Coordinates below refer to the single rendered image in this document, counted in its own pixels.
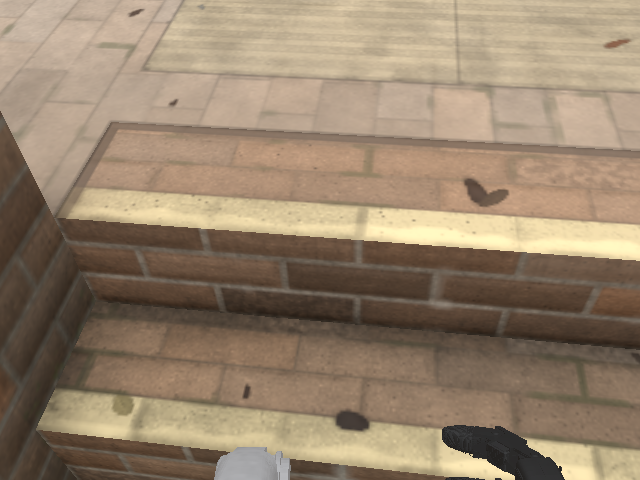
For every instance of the left robot thigh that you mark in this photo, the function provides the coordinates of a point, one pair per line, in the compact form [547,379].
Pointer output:
[253,463]

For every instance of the robot right hand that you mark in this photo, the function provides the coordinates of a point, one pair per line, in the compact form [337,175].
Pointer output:
[503,449]

